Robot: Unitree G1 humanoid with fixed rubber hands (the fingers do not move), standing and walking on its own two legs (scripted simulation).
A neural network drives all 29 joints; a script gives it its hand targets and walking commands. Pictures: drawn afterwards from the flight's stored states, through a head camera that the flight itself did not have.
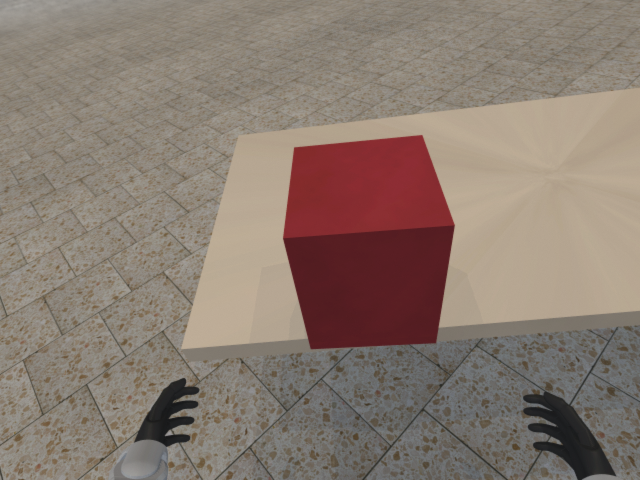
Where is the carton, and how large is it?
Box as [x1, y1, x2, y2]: [283, 135, 454, 348]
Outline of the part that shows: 422,135 294,147 283,239 311,348 435,342 454,224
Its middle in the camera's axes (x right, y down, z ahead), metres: +0.07 +0.01 +0.62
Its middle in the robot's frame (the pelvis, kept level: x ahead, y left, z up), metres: +0.45 -0.04 +0.04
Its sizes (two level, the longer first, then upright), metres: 0.210 0.200 0.250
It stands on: a table, 0.67 m high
